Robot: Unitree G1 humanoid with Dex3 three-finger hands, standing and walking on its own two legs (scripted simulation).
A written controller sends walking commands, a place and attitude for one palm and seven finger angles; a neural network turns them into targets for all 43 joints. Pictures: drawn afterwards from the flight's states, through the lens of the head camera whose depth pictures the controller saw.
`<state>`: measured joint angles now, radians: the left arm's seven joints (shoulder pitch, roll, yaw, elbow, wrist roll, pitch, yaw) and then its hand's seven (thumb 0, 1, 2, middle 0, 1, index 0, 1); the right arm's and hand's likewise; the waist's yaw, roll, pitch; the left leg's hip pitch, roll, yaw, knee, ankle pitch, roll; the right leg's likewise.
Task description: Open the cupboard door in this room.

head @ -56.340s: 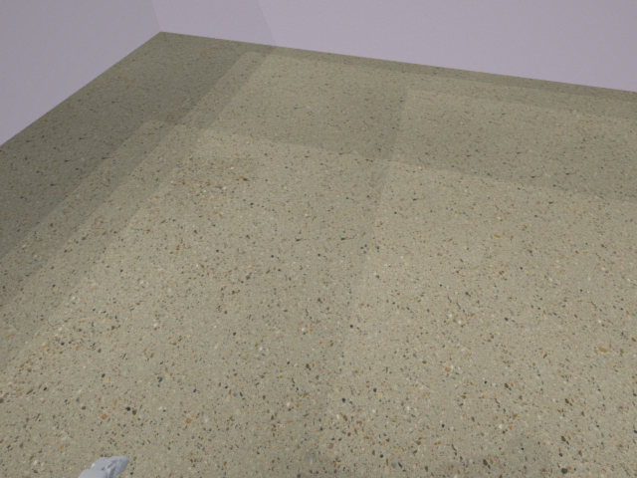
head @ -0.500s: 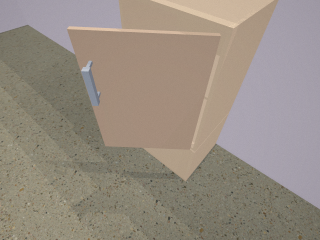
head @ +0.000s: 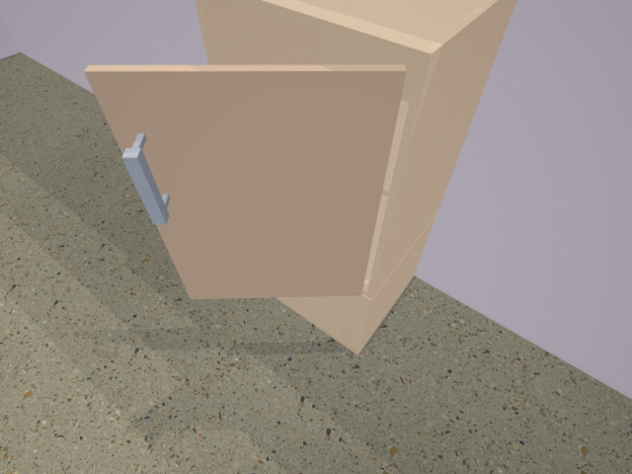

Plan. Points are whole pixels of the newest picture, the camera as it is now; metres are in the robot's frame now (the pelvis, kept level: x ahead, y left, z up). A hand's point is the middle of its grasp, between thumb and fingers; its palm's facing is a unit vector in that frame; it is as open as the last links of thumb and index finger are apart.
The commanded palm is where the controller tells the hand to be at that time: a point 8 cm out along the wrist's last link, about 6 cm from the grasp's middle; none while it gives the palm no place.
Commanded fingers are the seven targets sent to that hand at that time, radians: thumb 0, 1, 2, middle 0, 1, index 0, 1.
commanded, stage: come to a stop and stand still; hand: left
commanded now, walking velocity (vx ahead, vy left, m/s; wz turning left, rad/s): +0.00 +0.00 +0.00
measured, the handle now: (151, 180) +0.53 +0.29 +0.05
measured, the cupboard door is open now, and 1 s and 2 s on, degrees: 39 39 39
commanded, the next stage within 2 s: look again from close up in 0.62 s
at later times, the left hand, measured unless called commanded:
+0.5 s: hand out of the picture -0.01 +0.19 -0.17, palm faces +0.02 -0.97 -0.26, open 7.4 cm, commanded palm none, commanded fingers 0.00 0.90 0.90 -0.20 -0.30 -0.20 -0.30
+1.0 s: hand out of the picture -0.02 +0.17 -0.17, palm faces +0.03 -0.98 -0.22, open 7.3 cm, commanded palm none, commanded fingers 0.00 0.90 0.90 -0.20 -0.30 -0.20 -0.30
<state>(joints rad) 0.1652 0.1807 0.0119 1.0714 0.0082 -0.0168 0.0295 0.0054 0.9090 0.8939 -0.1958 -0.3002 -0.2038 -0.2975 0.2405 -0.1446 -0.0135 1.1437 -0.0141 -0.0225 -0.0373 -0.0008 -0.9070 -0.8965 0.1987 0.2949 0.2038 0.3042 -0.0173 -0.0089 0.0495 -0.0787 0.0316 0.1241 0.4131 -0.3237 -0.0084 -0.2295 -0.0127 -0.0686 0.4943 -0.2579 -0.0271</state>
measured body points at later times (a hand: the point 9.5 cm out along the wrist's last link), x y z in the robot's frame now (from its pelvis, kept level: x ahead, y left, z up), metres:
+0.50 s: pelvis -0.02 +0.00 +0.00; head -0.01 -0.02 +0.45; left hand -0.01 +0.24 -0.15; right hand +0.01 -0.23 -0.17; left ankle -0.07 +0.11 -0.74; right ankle +0.00 -0.10 -0.74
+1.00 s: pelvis -0.02 +0.00 +0.00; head +0.01 -0.02 +0.45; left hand -0.02 +0.23 -0.15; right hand -0.05 -0.21 -0.17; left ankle -0.07 +0.11 -0.74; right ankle +0.00 -0.10 -0.74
